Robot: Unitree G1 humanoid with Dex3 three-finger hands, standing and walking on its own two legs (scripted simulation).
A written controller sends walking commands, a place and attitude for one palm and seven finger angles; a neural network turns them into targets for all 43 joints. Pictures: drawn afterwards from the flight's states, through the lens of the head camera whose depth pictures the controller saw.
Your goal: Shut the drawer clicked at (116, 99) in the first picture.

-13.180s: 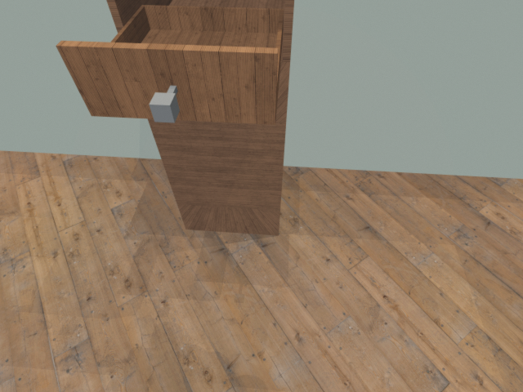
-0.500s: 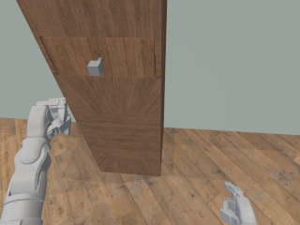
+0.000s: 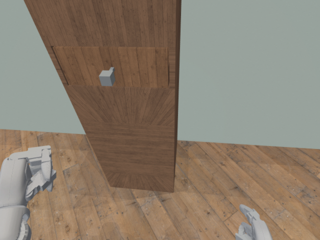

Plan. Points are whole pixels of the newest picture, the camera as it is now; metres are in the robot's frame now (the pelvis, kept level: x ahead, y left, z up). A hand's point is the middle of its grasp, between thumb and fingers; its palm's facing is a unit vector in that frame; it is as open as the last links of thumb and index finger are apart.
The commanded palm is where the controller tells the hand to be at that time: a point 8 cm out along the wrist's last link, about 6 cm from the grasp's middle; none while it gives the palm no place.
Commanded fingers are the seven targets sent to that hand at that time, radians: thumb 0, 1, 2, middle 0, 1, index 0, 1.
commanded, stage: draw the hand back to the body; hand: left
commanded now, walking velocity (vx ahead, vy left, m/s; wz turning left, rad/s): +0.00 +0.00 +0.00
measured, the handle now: (109, 75) +0.57 +0.23 +0.14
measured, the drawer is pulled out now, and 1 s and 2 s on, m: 0.00 0.00 0.00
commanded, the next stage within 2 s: step back with the hand held close in 0.24 s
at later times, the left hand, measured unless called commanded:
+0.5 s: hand (39, 171) +0.19 +0.25 +0.17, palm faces +0.38 -0.81 -0.44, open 3.3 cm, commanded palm +0.13 +0.29 +0.17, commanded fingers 0.00 0.90 0.90 -1.40 -1.60 -1.40 -1.60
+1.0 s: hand (11, 210) +0.12 +0.27 +0.15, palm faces +0.34 -0.81 -0.47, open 3.3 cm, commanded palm +0.06 +0.31 +0.17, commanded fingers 0.00 0.90 0.90 -1.40 -1.60 -1.40 -1.60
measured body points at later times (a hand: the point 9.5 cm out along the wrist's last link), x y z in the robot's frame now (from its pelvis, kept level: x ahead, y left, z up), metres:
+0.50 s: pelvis +0.00 +0.01 +0.00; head -0.01 -0.01 +0.45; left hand +0.16 +0.29 +0.19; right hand +0.20 -0.21 -0.08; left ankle +0.02 +0.11 -0.74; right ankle -0.03 -0.11 -0.74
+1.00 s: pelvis -0.07 +0.03 -0.01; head -0.05 +0.03 +0.44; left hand +0.10 +0.31 +0.18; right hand +0.11 -0.21 -0.09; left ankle +0.02 +0.11 -0.74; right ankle -0.04 -0.11 -0.74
